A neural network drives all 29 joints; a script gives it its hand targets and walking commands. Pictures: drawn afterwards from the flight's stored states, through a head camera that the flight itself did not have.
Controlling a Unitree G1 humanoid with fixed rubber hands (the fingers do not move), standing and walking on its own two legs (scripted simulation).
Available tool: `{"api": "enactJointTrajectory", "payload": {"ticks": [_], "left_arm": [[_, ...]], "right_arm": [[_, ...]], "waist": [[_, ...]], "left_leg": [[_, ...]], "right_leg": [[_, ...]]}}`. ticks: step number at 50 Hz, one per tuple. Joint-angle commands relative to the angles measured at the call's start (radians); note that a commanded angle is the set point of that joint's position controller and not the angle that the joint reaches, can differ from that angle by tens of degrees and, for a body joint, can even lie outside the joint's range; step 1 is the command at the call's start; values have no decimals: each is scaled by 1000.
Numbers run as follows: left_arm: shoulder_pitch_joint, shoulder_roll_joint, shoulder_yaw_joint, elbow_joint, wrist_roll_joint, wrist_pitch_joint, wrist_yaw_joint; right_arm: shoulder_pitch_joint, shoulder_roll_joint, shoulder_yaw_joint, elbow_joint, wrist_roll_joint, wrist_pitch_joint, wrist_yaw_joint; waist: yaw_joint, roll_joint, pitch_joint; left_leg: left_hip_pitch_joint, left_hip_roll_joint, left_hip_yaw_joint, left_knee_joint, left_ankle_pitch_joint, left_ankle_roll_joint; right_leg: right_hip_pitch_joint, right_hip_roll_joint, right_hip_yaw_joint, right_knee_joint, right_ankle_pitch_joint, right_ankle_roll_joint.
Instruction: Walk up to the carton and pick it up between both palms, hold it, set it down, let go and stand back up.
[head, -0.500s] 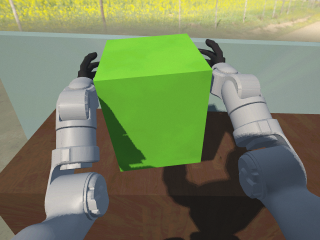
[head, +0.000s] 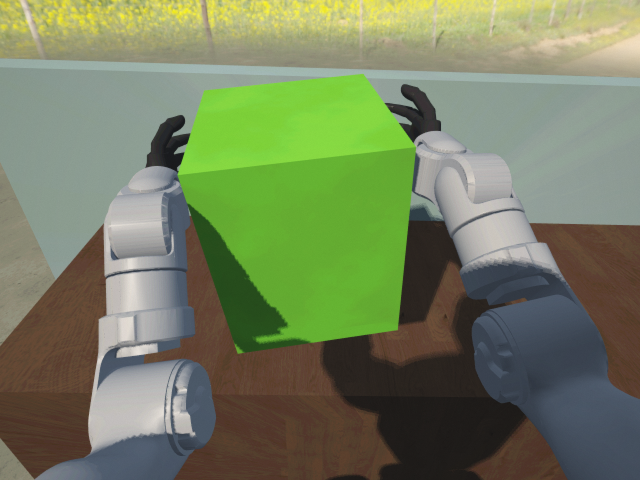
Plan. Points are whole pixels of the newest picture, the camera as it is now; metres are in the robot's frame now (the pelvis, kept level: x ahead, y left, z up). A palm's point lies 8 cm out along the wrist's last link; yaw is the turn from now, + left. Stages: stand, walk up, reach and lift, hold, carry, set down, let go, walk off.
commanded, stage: hold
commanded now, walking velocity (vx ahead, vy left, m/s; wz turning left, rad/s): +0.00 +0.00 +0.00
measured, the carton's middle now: (301, 211) +0.38 +0.02 +0.23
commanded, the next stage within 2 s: none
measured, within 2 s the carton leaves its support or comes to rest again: neither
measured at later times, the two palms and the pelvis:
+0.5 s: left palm (169, 171) +0.36 +0.16 +0.29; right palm (438, 146) +0.36 -0.13 +0.32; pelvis -0.01 +0.00 +0.00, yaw +0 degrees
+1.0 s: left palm (159, 183) +0.36 +0.18 +0.28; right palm (419, 150) +0.38 -0.11 +0.31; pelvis +0.00 +0.00 +0.00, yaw +0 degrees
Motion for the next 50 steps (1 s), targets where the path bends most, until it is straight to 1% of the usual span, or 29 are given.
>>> {"api": "enactJointTrajectory", "payload": {"ticks": [1,4,5,6,8,11,16,17,18,20,22,23,26,27,30,31,33,34,36,37,38,39,42,43,45,46,47,49,50], "left_arm": [[-827,-594,-467,-195,-205,-80,-154],[-812,-612,-477,-192,-197,-79,-150],[-811,-593,-432,-158,-179,-85,-151],[-828,-622,-478,-228,-192,-89,-150],[-833,-616,-458,-140,-193,-85,-151],[-859,-604,-441,-130,-181,-97,-155],[-885,-608,-427,-73,-179,-110,-153],[-854,-612,-412,-69,-170,-109,-155],[-876,-608,-401,-33,-166,-111,-153],[-878,-601,-377,42,-145,-108,-158],[-879,-584,-361,34,-145,-117,-160],[-865,-595,-359,2,-155,-125,-155],[-876,-589,-352,34,-141,-121,-151],[-859,-567,-328,47,-141,-118,-153],[-879,-565,-312,33,-124,-121,-161],[-860,-597,-352,-6,-139,-122,-157],[-834,-582,-347,14,-140,-115,-154],[-809,-592,-369,3,-140,-109,-159],[-779,-575,-359,-21,-139,-101,-161],[-777,-582,-383,-80,-153,-103,-156],[-735,-588,-386,-49,-147,-94,-158],[-767,-583,-401,-137,-160,-99,-157],[-804,-575,-471,-246,-198,-82,-154],[-771,-594,-468,-200,-192,-70,-157],[-816,-605,-493,-247,-216,-72,-159],[-770,-607,-486,-196,-204,-62,-161],[-787,-598,-483,-233,-204,-69,-164],[-775,-615,-477,-212,-187,-62,-168],[-793,-610,-490,-253,-211,-70,-165]], "right_arm": [[-670,655,280,-394,218,29,93],[-674,665,278,-402,213,21,96],[-689,676,278,-371,207,21,101],[-657,668,279,-413,216,13,103],[-698,663,256,-362,189,18,105],[-695,663,229,-305,159,11,119],[-735,662,209,-264,142,-7,136],[-711,658,214,-259,140,-5,138],[-743,658,206,-230,136,-6,144],[-747,630,170,-154,117,-4,151],[-761,640,174,-157,116,-6,157],[-741,661,207,-182,132,-11,158],[-750,639,197,-150,142,-5,157],[-760,650,212,-165,141,-2,156],[-737,648,206,-136,147,4,157],[-735,643,214,-185,157,-1,154],[-739,662,253,-213,175,-2,146],[-709,641,246,-214,176,2,138],[-682,629,264,-242,197,16,129],[-680,633,280,-299,210,11,123],[-679,633,291,-313,219,14,116],[-663,647,316,-351,244,17,110],[-647,662,341,-429,269,23,90],[-642,640,320,-432,255,29,83],[-656,651,298,-442,234,34,83],[-678,649,302,-463,234,30,82],[-646,649,303,-454,228,32,80],[-637,636,283,-437,221,33,86],[-657,657,296,-471,220,27,89]], "waist": [[-74,129,-340],[-73,132,-358],[-46,102,-337],[-72,146,-390],[-67,127,-335],[-64,131,-277],[-60,126,-280],[-58,103,-286],[-45,110,-254],[-51,121,-193],[-34,106,-215],[-23,92,-266],[-25,121,-221],[-18,86,-223],[-13,93,-240],[-27,110,-268],[-15,89,-294],[-33,104,-295],[-30,94,-289],[-37,85,-358],[-26,88,-338],[-34,75,-410],[-61,137,-442],[-81,143,-392],[-84,131,-381],[-74,130,-371],[-88,126,-376],[-82,150,-331],[-77,124,-380]], "left_leg": [[198,-98,35,-36,161,-24],[201,-105,33,-38,153,-22],[197,-102,36,-43,146,-9],[219,-96,30,-32,173,-27],[178,-100,34,-55,87,-19],[161,-93,33,-75,14,-15],[132,-95,34,-86,-43,-9],[132,-91,30,-92,-28,-1],[121,-87,32,-105,-64,-4],[81,-82,30,-127,-132,1],[77,-84,31,-129,-136,11],[109,-91,35,-112,-64,13],[114,-88,31,-115,-81,7],[129,-95,38,-104,-60,19],[118,-93,43,-115,-53,14],[140,-91,40,-104,-19,7],[155,-102,43,-80,42,7],[170,-98,40,-76,64,2],[194,-97,41,-69,104,1],[209,-99,36,-53,167,-3],[198,-101,37,-47,181,-4],[236,-97,34,-28,236,-4],[235,-110,33,-2,292,-27],[230,-103,30,-6,269,-28],[209,-101,30,-16,216,-32],[209,-103,36,-22,220,-29],[213,-102,30,-16,217,-26],[204,-95,32,-36,200,-38],[221,-97,32,-25,225,-30]], "right_leg": [[363,69,74,-26,239,74],[350,61,66,-28,234,80],[344,60,68,-36,205,78],[357,67,63,-18,247,73],[330,64,72,-42,156,69],[284,56,67,-52,74,62],[275,53,68,-54,16,56],[299,55,65,-50,44,58],[270,56,66,-52,4,53],[256,49,76,-58,-69,43],[266,46,76,-56,-79,45],[283,46,72,-54,-29,49],[253,48,78,-59,-48,44],[244,47,73,-68,-38,50],[262,46,79,-58,-30,44],[282,54,72,-56,20,45],[302,55,74,-52,71,61],[319,53,77,-47,108,61],[321,57,81,-50,128,62],[373,62,74,-36,207,61],[378,68,75,-30,232,64],[415,71,76,-14,305,69],[438,75,69,6,407,84],[407,73,67,-2,388,82],[399,74,64,1,334,82],[396,74,64,-7,320,82],[400,73,66,-11,318,83],[388,74,68,-11,283,72],[389,71,68,-14,309,78]]}}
